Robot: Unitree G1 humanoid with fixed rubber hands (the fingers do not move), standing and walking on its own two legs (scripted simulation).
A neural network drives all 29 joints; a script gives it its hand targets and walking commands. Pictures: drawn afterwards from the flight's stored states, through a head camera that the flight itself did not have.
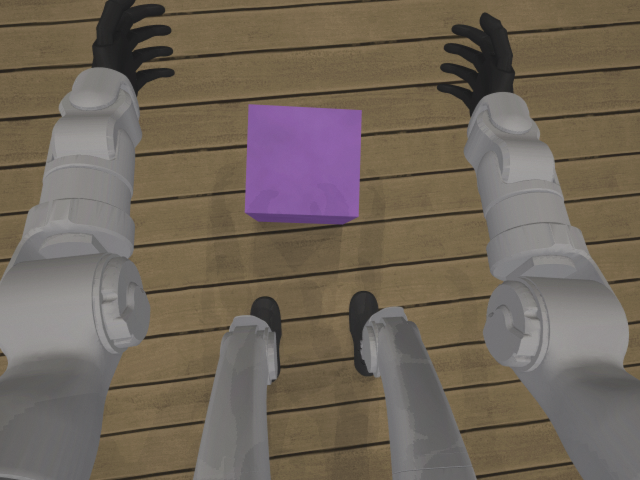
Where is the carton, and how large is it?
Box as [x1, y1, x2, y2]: [245, 104, 361, 224]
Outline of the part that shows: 249,104 245,212 258,221 342,224 358,216 361,110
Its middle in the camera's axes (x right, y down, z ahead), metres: -0.04 -0.14 +0.84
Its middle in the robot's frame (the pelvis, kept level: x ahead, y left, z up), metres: +0.51 +0.01 -0.52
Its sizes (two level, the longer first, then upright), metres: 0.210 0.200 0.250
